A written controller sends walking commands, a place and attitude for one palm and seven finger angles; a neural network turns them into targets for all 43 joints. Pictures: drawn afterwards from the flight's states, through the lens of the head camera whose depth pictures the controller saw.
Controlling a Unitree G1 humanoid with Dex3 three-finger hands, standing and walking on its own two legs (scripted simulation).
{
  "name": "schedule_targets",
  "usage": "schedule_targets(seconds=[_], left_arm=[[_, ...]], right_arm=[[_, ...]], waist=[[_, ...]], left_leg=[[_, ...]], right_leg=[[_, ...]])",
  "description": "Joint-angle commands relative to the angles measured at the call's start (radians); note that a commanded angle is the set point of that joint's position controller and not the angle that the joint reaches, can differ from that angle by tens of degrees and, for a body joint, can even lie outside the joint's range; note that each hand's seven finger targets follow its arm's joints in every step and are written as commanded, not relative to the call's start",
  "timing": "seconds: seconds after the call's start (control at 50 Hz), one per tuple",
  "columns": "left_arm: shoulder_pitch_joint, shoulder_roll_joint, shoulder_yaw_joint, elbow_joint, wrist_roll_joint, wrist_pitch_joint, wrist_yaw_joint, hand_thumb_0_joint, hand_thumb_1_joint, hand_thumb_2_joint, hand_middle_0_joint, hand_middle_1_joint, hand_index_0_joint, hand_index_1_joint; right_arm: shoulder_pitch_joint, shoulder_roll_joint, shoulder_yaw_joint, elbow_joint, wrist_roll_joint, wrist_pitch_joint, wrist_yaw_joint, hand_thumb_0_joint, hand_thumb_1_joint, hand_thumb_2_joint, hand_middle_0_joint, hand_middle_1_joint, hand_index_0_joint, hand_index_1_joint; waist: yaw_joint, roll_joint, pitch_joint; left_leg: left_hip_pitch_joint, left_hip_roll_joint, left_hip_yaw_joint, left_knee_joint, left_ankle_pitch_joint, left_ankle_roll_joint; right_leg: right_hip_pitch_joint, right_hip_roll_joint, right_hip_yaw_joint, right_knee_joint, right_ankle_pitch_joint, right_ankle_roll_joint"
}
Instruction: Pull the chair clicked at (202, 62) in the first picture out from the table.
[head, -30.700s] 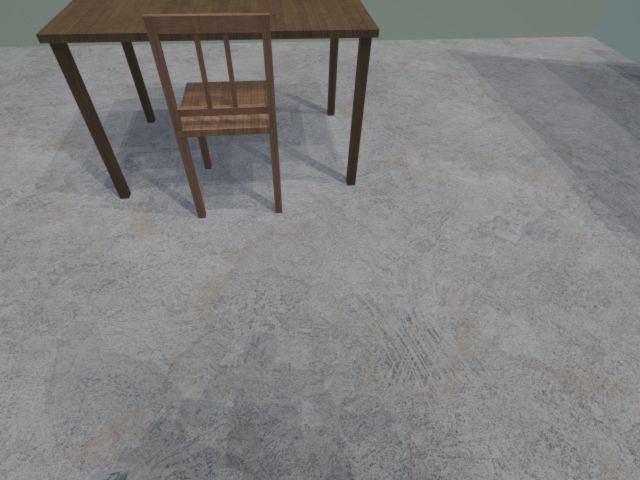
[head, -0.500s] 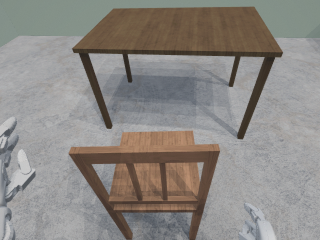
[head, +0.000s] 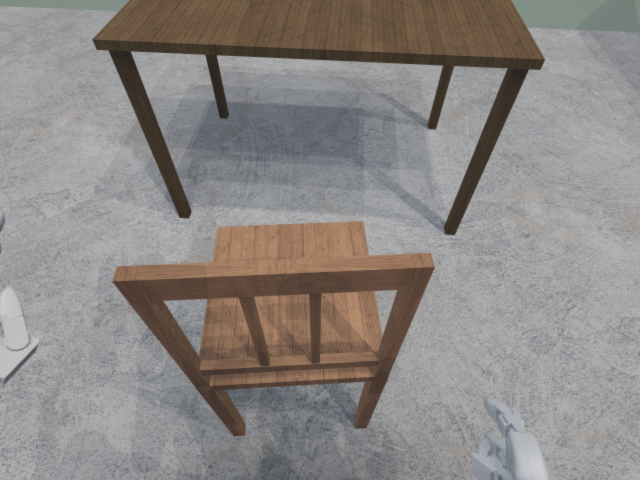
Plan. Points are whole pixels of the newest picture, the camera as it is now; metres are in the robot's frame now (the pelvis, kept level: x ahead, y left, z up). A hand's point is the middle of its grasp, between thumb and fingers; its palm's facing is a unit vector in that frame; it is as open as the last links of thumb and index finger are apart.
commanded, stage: step back with the hand held close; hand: left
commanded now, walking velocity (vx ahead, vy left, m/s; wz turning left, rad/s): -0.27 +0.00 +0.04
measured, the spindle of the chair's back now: (256, 331) +0.34 +0.12 -0.10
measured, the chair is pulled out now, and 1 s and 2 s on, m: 0.61 0.61 0.61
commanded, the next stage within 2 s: stop stepping back and stand still in 1.38 s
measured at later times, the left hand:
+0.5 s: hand out of the picture +0.16 +0.26 +0.17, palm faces +0.47 -0.69 -0.55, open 7.4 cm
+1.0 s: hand out of the picture +0.14 +0.25 +0.17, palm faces +0.47 -0.73 -0.50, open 7.4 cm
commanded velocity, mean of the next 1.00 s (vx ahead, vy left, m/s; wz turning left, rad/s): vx -0.36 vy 0.00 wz -0.01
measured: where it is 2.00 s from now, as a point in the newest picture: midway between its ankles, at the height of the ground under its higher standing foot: outside the picture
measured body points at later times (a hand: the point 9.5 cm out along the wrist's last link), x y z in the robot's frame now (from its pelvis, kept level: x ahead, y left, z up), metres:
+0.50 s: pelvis -0.04 -0.02 -0.01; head -0.01 -0.01 +0.44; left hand +0.13 +0.30 +0.20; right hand +0.12 -0.26 -0.10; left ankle -0.02 +0.11 -0.73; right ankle +0.06 -0.13 -0.73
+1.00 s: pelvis -0.06 -0.03 +0.00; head -0.01 -0.01 +0.44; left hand +0.11 +0.28 +0.20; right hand +0.13 -0.24 -0.09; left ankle -0.05 +0.11 -0.73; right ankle -0.12 -0.17 -0.73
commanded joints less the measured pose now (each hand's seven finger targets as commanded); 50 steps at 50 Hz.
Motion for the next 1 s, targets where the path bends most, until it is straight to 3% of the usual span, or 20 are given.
schedule_targets(seconds=[0.0,0.06,0.1,0.16,0.24,0.32,0.36,0.42,0.48,0.52,0.6,0.64,0.7,0.74,0.76,0.78,0.82,0.86,0.9,0.98], left_arm=[[0.010,0.135,0.144,-0.178,-0.004,-0.065,0.032,0.000,0.900,0.900,-0.200,-0.300,-0.200,-0.300],[-0.038,0.113,0.113,-0.148,-0.003,-0.049,0.030,0.000,0.900,0.900,-0.200,-0.300,-0.200,-0.300],[-0.074,0.105,0.090,-0.117,-0.002,-0.039,0.030,0.000,0.900,0.900,-0.200,-0.300,-0.200,-0.300],[-0.130,0.133,0.080,-0.118,0.009,-0.033,0.032,0.000,0.900,0.900,-0.200,-0.300,-0.200,-0.300],[-0.149,0.184,0.118,-0.184,0.014,-0.046,0.042,0.000,0.900,0.900,-0.200,-0.300,-0.200,-0.300],[-0.101,0.195,0.167,-0.236,0.028,-0.080,0.055,0.000,0.900,0.900,-0.200,-0.300,-0.200,-0.300],[-0.068,0.177,0.164,-0.227,0.028,-0.081,0.050,0.000,0.900,0.900,-0.200,-0.300,-0.200,-0.300],[-0.024,0.182,0.171,-0.238,0.019,-0.087,0.041,0.000,0.900,0.900,-0.200,-0.300,-0.200,-0.300],[-0.056,0.170,0.189,-0.188,0.033,-0.103,0.040,0.000,0.900,0.900,-0.200,-0.300,-0.200,-0.300],[-0.061,0.152,0.174,-0.166,0.031,-0.105,0.041,0.000,0.900,0.900,-0.200,-0.300,-0.200,-0.300],[-0.124,0.170,0.133,-0.163,0.015,-0.097,0.043,0.000,0.900,0.900,-0.200,-0.300,-0.200,-0.300],[-0.155,0.190,0.135,-0.192,0.021,-0.095,0.047,0.000,0.900,0.900,-0.200,-0.300,-0.200,-0.300],[-0.066,0.202,0.176,-0.185,0.021,-0.111,0.048,0.000,0.900,0.900,-0.200,-0.300,-0.200,-0.300],[-0.021,0.186,0.188,-0.217,0.029,-0.136,0.047,0.000,0.900,0.900,-0.200,-0.300,-0.200,-0.300],[-0.010,0.186,0.205,-0.228,0.036,-0.141,0.047,0.000,0.900,0.900,-0.200,-0.300,-0.200,-0.300],[0.001,0.194,0.214,-0.205,0.031,-0.134,0.043,0.000,0.900,0.900,-0.200,-0.300,-0.200,-0.300],[-0.031,0.172,0.195,-0.266,0.021,-0.140,0.035,0.000,0.900,0.900,-0.200,-0.300,-0.200,-0.300],[-0.047,0.157,0.168,-0.296,0.006,-0.166,0.018,0.000,0.900,0.900,-0.200,-0.300,-0.200,-0.300],[-0.067,0.137,0.135,-0.290,0.000,-0.176,0.006,0.000,0.900,0.900,-0.200,-0.300,-0.200,-0.300],[-0.090,0.171,0.157,-0.237,0.014,-0.198,-0.008,0.000,0.900,0.900,-0.200,-0.300,-0.200,-0.300]], right_arm=[[-0.089,-0.121,-0.039,-0.149,-0.006,-0.066,-0.011,0.000,-0.900,-0.900,0.200,0.300,0.200,0.300],[-0.074,-0.131,-0.039,-0.149,-0.008,-0.066,-0.009,0.000,-0.900,-0.900,0.200,0.300,0.200,0.300],[-0.057,-0.126,-0.040,-0.144,-0.004,-0.060,-0.012,0.000,-0.900,-0.900,0.200,0.300,0.200,0.300],[-0.043,-0.129,-0.031,-0.148,-0.011,-0.052,-0.005,0.000,-0.900,-0.900,0.200,0.300,0.200,0.300],[-0.075,-0.132,-0.008,-0.161,-0.016,-0.046,-0.008,0.000,-0.900,-0.900,0.200,0.300,0.200,0.300],[-0.085,-0.150,-0.017,-0.187,-0.010,-0.068,-0.016,0.000,-0.900,-0.900,0.200,0.300,0.200,0.300],[-0.077,-0.149,-0.028,-0.196,-0.003,-0.076,-0.010,0.000,-0.900,-0.900,0.200,0.300,0.200,0.300],[-0.059,-0.153,-0.040,-0.175,-0.009,-0.085,-0.006,0.000,-0.900,-0.900,0.200,0.300,0.200,0.300],[-0.071,-0.155,-0.045,-0.158,-0.007,-0.111,-0.006,0.000,-0.900,-0.900,0.200,0.300,0.200,0.300],[-0.040,-0.147,-0.051,-0.146,-0.003,-0.116,-0.003,0.000,-0.900,-0.900,0.200,0.300,0.200,0.300],[-0.019,-0.134,-0.051,-0.102,-0.024,-0.104,0.010,0.000,-0.900,-0.900,0.200,0.300,0.200,0.300],[-0.050,-0.128,-0.038,-0.102,-0.031,-0.093,0.017,0.000,-0.900,-0.900,0.200,0.300,0.200,0.300],[-0.074,-0.116,-0.018,-0.098,-0.028,-0.076,0.008,0.000,-0.900,-0.900,0.200,0.300,0.200,0.300],[-0.090,-0.144,-0.030,-0.111,-0.031,-0.077,0.005,0.000,-0.900,-0.900,0.200,0.300,0.200,0.300],[-0.091,-0.140,-0.039,-0.115,-0.029,-0.086,0.006,0.000,-0.900,-0.900,0.200,0.300,0.200,0.300],[-0.094,-0.127,-0.048,-0.107,-0.026,-0.090,0.008,0.000,-0.900,-0.900,0.200,0.300,0.200,0.300],[-0.086,-0.131,-0.058,-0.111,-0.036,-0.114,0.009,0.000,-0.900,-0.900,0.200,0.300,0.200,0.300],[-0.050,-0.136,-0.063,-0.072,-0.039,-0.140,0.017,0.000,-0.900,-0.900,0.200,0.300,0.200,0.300],[-0.043,-0.141,-0.064,-0.057,-0.035,-0.163,0.025,0.000,-0.900,-0.900,0.200,0.300,0.200,0.300],[-0.065,-0.147,-0.047,-0.021,-0.051,-0.184,0.029,0.000,-0.900,-0.900,0.200,0.300,0.200,0.300]], waist=[[0.013,0.181,-0.191],[0.010,0.134,-0.134],[0.002,0.034,-0.111],[-0.004,-0.135,-0.097],[0.006,-0.088,-0.123],[0.012,0.208,-0.130],[0.016,0.204,-0.131],[0.012,0.136,-0.198],[0.011,0.232,-0.134],[0.008,0.103,-0.117],[-0.006,-0.189,-0.166],[-0.001,-0.221,-0.202],[0.000,-0.122,-0.206],[0.006,0.144,-0.181],[0.002,0.245,-0.193],[-0.010,0.300,-0.224],[-0.014,0.307,-0.163],[0.000,0.243,-0.170],[0.005,0.226,-0.212],[0.009,0.257,-0.224]], left_leg=[[-0.116,0.195,-0.128,-0.117,0.387,0.038],[-0.218,0.176,-0.121,-0.091,0.204,0.030],[-0.218,0.120,-0.091,-0.031,0.035,0.014],[-0.121,0.030,-0.065,0.102,-0.146,0.005],[-0.094,0.054,-0.105,0.025,-0.143,0.029],[-0.400,0.177,-0.231,-0.227,-0.304,0.078],[-0.484,0.187,-0.213,-0.199,-0.239,0.076],[-0.371,0.151,-0.173,-0.089,0.013,0.051],[-0.613,0.201,-0.197,-0.179,-0.322,0.084],[-0.577,0.162,-0.180,-0.093,-0.294,0.067],[-0.205,-0.001,-0.071,0.270,-0.195,-0.003],[-0.150,0.005,-0.079,0.328,-0.173,-0.001],[-0.095,0.027,-0.089,0.027,-0.094,0.015],[-0.207,0.190,-0.266,-0.180,0.001,0.082],[-0.271,0.289,-0.312,-0.182,0.133,0.113],[-0.311,0.327,-0.303,-0.204,0.180,0.126],[-0.397,0.342,-0.268,-0.193,0.226,0.145],[-0.096,0.306,-0.222,-0.065,0.667,0.121],[0.099,0.280,-0.214,0.005,0.858,0.096],[0.144,0.250,-0.200,0.065,0.795,0.058]], right_leg=[[0.190,-0.033,0.043,0.079,0.113,-0.023],[0.197,-0.036,0.072,0.049,0.156,-0.030],[0.156,-0.070,0.136,-0.035,0.203,-0.044],[-0.031,-0.155,0.249,-0.244,-0.115,-0.082],[-0.069,-0.140,0.190,-0.263,-0.354,-0.064],[0.201,-0.002,0.081,0.014,-0.235,-0.008],[0.285,0.012,0.061,0.090,-0.065,-0.007],[0.255,-0.014,0.078,0.067,0.180,-0.015],[0.357,0.009,0.080,0.181,0.008,-0.006],[0.287,-0.011,0.132,0.121,0.021,-0.023],[-0.050,-0.229,0.367,-0.289,-0.202,-0.133],[-0.048,-0.269,0.317,-0.314,-0.214,-0.152],[-0.015,-0.171,0.179,-0.198,-0.130,-0.089],[0.042,-0.020,0.088,0.043,-0.091,-0.023],[0.091,0.030,0.035,0.205,-0.029,-0.005],[0.105,0.041,0.048,0.336,-0.186,-0.002],[0.081,0.056,0.075,0.459,-0.270,-0.012],[-0.048,0.031,0.051,0.259,-0.203,-0.022],[-0.077,0.034,0.035,0.090,-0.151,-0.037],[0.025,0.038,0.014,-0.178,0.054,-0.027]])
